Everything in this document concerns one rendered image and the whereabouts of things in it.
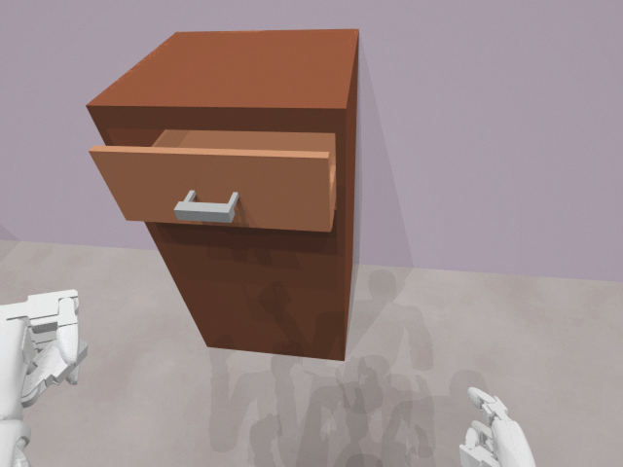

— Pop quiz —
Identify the cabinet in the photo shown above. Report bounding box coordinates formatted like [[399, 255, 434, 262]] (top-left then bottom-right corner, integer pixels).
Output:
[[86, 29, 359, 361]]

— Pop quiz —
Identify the robot left hand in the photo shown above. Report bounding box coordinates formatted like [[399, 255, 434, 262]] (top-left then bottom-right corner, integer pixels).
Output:
[[0, 289, 88, 421]]

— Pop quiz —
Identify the robot left forearm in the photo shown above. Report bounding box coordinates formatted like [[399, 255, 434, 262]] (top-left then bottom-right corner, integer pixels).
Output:
[[0, 419, 32, 467]]

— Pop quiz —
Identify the drawer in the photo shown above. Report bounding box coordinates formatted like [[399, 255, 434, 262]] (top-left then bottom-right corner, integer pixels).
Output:
[[89, 129, 336, 233]]

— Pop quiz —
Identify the handle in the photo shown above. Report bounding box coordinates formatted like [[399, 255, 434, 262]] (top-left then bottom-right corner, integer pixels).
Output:
[[174, 191, 239, 223]]

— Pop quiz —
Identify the robot right hand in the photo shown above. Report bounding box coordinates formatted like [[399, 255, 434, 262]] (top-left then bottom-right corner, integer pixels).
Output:
[[459, 387, 535, 467]]

